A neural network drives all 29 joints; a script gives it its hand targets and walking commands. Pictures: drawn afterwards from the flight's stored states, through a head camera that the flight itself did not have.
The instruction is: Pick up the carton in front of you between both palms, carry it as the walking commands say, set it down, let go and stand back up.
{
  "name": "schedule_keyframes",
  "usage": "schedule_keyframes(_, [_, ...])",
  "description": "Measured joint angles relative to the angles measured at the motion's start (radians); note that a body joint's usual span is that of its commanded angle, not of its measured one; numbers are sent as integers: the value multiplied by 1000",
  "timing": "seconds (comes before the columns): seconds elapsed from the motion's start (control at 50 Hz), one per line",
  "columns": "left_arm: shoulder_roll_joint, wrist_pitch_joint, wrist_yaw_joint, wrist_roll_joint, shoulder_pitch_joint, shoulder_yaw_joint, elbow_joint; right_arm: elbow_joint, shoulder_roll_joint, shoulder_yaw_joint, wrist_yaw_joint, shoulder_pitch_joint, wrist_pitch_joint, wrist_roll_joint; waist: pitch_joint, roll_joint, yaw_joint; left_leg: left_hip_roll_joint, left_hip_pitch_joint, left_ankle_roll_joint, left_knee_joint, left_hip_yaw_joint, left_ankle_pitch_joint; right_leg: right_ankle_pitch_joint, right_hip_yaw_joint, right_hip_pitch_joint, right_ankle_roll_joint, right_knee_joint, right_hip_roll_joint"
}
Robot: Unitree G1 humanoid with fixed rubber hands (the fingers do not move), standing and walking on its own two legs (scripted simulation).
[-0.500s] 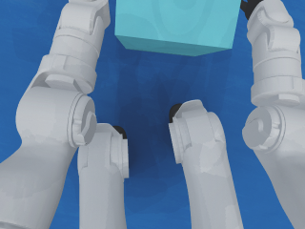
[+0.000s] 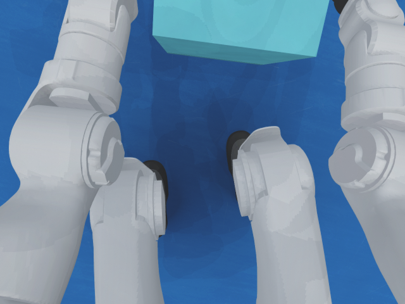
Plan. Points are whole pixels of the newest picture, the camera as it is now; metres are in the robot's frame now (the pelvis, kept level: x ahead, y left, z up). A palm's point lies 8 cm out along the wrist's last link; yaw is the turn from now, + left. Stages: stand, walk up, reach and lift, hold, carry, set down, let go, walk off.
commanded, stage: set down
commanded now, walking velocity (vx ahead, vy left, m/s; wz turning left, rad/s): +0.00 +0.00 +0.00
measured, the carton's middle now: out of the picture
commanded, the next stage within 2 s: let go in 1.34 s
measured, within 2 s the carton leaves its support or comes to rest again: neither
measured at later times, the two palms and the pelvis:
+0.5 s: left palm out of the picture +0.60 +0.02 -0.12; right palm out of the picture +0.51 -0.34 -0.12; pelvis +0.00 -0.01 +0.01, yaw -2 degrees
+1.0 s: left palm out of the picture +0.61 +0.02 +0.03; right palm out of the picture +0.50 -0.35 +0.03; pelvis +0.02 -0.02 +0.13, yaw -2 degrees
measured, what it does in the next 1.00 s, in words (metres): rises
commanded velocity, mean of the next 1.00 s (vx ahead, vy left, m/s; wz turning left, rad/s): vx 0.00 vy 0.00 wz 0.00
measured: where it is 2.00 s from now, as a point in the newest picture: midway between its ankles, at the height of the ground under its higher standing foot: (199, 197)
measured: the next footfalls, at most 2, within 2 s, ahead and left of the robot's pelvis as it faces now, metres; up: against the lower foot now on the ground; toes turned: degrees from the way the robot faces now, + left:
none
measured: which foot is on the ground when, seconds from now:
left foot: down 0.00-1.00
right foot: down 0.00-1.00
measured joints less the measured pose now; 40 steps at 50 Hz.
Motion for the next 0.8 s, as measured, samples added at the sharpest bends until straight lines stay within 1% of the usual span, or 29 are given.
schedule_keyframes(0.06, [15, -13, 0, -19, -5, -30, -4, 53, -11, -3, -6, -22, -38, 10, 21, -9, -3, 4, 7, -1, 5, 2, -5, -3, -1, 5, 0, 6, -3])
schedule_keyframes(0.1, [32, -23, 16, -47, -13, -70, -1, 100, -31, 13, -41, -33, -67, 33, 40, -18, -1, 9, 15, -4, 7, 1, -9, -5, -4, 10, -4, 9, -4])
schedule_keyframes(0.16, [68, -32, 40, -108, -18, -128, 8, 153, -77, 60, -88, -36, -109, 109, 53, -28, 8, 20, 18, -6, 10, -3, -18, -7, -15, 6, -15, 11, -8])
schedule_keyframes(0.2, [94, -38, 47, -147, -11, -160, 8, 176, -110, 101, -103, -36, -130, 167, 51, -32, 13, 27, 14, -9, 14, -5, -25, -9, -23, -2, -25, 14, -13])
schedule_keyframes(0.28, [131, -46, 51, -210, 10, -216, -22, 182, -155, 170, -112, -38, -149, 264, 42, -37, 18, 38, 5, -14, 23, -9, -33, -11, -37, -18, -45, 24, -22])
schedule_keyframes(0.36, [134, -41, 57, -230, 34, -232, -81, 141, -159, 200, -115, -29, -140, 311, 21, -43, 21, 51, 5, -19, 26, -11, -38, -5, -44, -27, -56, 26, -18])
schedule_keyframes(0.46, [122, -2, 79, -206, 70, -191, -165, 31, -133, 224, -132, -2, -91, 323, -29, -36, 20, 72, 27, -14, 2, -3, -38, 11, -37, -18, -53, 0, 4])
schedule_keyframes(0.5, [115, 21, 86, -192, 80, -164, -181, -8, -123, 236, -140, 11, -61, 322, -57, -30, 16, 78, 44, -9, -24, 4, -35, 17, -29, -4, -49, -24, 13])
schedule_keyframes(0.58, [101, 54, 79, -153, 83, -98, -144, -26, -104, 243, -147, 32, -15, 301, -137, -15, 10, 87, 76, -3, -102, 13, -20, 31, -16, 24, -43, -98, 25])
schedule_keyframes(0.68, [85, 58, 56, -97, 92, -22, -81, -23, -82, 227, -141, 63, 1, 262, -246, -8, 11, 95, 100, 3, -213, 16, 5, 54, -6, 45, -39, -204, 38])
schedule_keyframes(0.74, [80, 56, 48, -73, 103, 2, -73, -29, -76, 215, -134, 79, 5, 247, -297, -11, 14, 98, 112, 4, -269, 16, 18, 66, -2, 57, -39, -259, 42])
schedule_keyframes(0.8, [78, 59, 44, -62, 122, 9, -89, -44, -71, 203, -128, 95, 11, 238, -335, -16, 18, 99, 125, 3, -319, 13, 28, 74, -1, 70, -41, -306, 44])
